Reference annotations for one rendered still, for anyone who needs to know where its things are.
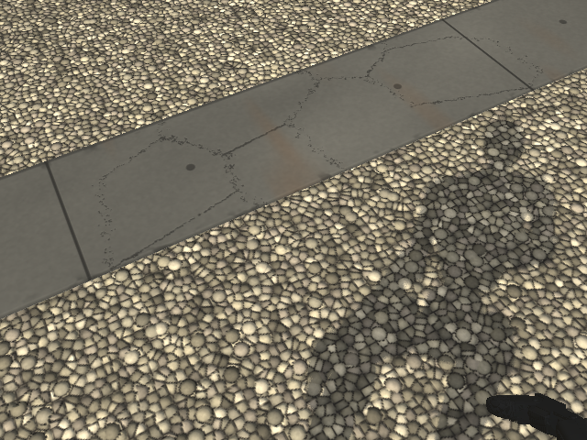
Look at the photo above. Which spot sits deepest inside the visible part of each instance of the right robot hand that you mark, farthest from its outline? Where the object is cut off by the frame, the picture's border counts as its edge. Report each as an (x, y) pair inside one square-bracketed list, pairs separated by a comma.
[(541, 412)]

